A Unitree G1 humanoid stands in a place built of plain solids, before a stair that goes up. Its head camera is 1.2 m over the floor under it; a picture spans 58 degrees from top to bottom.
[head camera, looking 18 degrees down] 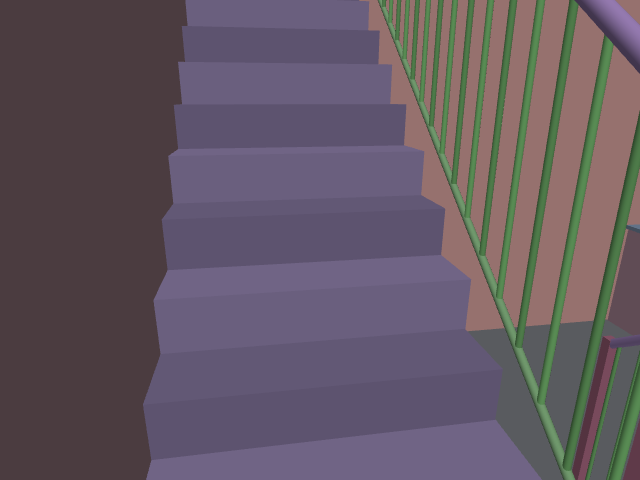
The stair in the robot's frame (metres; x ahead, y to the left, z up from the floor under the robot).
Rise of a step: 0.17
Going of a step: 0.22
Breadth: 0.93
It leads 9 degrees to the left of straight ahead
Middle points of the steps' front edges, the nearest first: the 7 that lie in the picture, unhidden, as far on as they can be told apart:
0.93 -0.04 0.51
1.15 0.00 0.68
1.37 0.03 0.85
1.59 0.06 1.01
1.81 0.10 1.18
2.02 0.13 1.35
2.24 0.17 1.52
